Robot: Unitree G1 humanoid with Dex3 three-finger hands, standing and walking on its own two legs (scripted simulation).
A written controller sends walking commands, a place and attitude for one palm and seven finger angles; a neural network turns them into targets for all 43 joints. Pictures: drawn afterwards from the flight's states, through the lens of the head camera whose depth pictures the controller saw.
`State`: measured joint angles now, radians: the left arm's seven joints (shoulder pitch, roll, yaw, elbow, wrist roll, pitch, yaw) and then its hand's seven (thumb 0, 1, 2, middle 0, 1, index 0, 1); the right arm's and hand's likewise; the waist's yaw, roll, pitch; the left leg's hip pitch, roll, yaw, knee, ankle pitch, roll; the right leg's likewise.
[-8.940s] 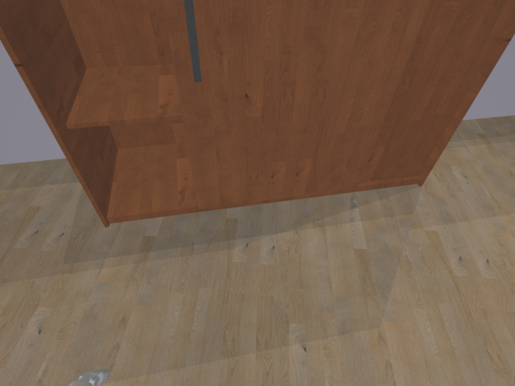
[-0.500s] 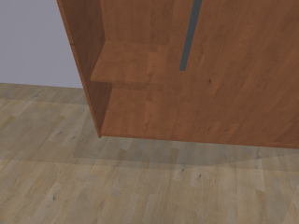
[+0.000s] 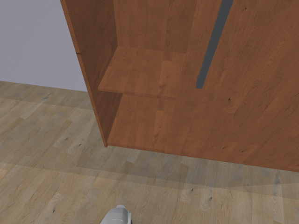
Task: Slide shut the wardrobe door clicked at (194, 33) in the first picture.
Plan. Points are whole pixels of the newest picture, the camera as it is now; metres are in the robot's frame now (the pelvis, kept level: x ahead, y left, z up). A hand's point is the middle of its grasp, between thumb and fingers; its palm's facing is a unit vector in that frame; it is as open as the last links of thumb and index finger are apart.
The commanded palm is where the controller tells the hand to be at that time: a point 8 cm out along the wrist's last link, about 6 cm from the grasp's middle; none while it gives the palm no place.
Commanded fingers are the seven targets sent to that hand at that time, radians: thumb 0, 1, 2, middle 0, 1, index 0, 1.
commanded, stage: take the last steps up to it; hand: right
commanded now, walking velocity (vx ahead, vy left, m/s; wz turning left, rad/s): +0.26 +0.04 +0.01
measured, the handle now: (210, 47) +0.65 -0.14 +0.15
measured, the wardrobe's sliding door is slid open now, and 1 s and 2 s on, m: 0.43 0.43 0.43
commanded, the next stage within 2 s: come to a stop and stand still in 0.30 s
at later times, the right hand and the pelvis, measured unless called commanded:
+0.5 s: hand out of the picture +0.15 -0.13 -0.16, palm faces +0.11 +0.98 -0.16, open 7.3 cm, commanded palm none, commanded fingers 0.00 -0.90 -0.90 0.20 0.30 0.20 0.30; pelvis +0.16 +0.03 +0.01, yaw -1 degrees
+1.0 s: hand (199, 222) +0.17 -0.14 -0.15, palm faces +0.03 +0.95 -0.31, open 7.4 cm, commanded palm none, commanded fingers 0.00 -0.90 -0.90 0.20 0.30 0.20 0.30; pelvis +0.14 +0.07 +0.00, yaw +1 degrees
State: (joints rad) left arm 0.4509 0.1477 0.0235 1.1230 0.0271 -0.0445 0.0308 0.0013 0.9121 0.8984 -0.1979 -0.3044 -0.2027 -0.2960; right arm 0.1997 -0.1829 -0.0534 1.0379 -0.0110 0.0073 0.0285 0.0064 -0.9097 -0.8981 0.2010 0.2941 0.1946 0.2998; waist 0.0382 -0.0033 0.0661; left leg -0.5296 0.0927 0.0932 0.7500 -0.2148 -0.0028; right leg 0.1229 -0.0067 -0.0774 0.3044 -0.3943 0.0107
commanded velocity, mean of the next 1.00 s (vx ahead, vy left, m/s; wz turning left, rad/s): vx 0.01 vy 0.00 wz -0.02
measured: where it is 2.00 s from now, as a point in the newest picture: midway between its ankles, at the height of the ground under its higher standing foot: outside the picture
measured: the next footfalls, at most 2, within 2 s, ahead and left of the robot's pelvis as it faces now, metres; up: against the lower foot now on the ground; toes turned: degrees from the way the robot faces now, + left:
left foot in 0.06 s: +0.18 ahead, +0.13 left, +0.00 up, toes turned +7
right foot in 0.52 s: +0.25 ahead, -0.10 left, +0.00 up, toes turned -6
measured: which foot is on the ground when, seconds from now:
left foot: up 0.00-0.04, down 0.06-0.66, up 0.68-0.90, down 0.92-1.00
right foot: down 0.00-0.06, up 0.08-0.50, down 0.52-0.94, up 0.96-1.00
